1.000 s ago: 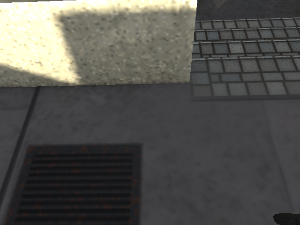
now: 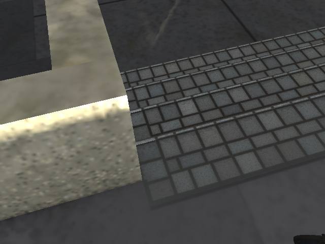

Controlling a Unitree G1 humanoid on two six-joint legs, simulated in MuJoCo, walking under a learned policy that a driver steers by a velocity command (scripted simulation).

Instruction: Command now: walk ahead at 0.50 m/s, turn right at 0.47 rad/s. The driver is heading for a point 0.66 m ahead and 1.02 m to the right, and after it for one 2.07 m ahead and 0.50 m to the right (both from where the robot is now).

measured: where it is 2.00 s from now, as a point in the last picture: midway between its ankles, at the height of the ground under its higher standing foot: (310, 155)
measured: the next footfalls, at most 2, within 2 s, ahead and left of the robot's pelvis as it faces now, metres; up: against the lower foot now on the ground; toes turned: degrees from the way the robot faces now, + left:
left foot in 0.16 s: +0.26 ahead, +0.15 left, +0.00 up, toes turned -8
right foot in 0.64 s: +0.44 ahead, -0.19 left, +0.00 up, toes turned -25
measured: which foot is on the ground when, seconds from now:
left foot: up 0.00-0.14, down 0.16-0.66, up 0.68-1.00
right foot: down 0.00-0.16, up 0.18-0.62, down 0.64-1.00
